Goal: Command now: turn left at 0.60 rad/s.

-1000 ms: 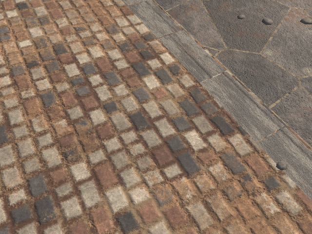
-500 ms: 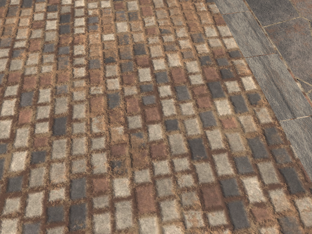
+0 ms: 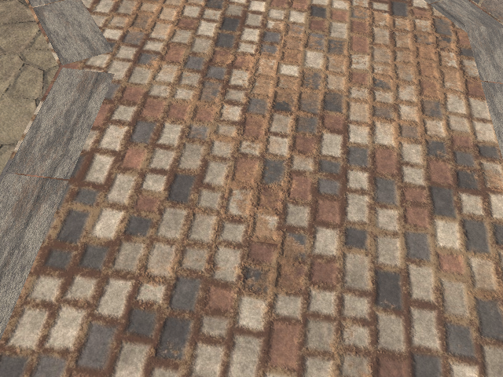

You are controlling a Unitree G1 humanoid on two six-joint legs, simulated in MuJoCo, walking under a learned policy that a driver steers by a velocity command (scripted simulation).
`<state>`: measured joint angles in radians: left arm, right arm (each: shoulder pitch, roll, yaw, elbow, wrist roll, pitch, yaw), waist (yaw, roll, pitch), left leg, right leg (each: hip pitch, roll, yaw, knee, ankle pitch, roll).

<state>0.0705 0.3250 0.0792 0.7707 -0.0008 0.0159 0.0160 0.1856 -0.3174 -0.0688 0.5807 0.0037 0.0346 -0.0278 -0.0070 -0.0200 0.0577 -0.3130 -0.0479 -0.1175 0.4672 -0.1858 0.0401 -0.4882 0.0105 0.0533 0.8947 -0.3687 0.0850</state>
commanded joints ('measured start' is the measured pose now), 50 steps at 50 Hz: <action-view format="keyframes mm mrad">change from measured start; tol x32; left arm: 1 -20 72 14 -69 -4 -15 -6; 50 100 155 23 -180 -10 -6 11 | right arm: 1 -19 -187 -58 -71 -1 -5 -5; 50 -71 -81 -40 61 -5 -32 -23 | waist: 1 -9 176 -167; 10 -27 -263 -117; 27 -2 238 -114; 38 35 166 -127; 40 8 -269 -141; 50 17 -86 -126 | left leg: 1 154 231 -277 -81 287 195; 7 120 180 -346 -6 243 135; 11 -168 -32 -98 541 -456 -71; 29 227 419 -207 -118 449 219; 38 147 305 82 48 322 87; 41 -316 30 77 694 -557 -118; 50 -262 47 22 547 -164 -132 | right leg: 1 27 13 19 -110 4 -1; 11 279 -403 448 -618 453 -397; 21 364 -166 291 -498 516 -262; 29 -72 -16 18 164 -253 -44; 38 256 16 -148 -356 139 -78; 41 465 -410 536 -540 773 -439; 50 383 -188 301 -575 404 -312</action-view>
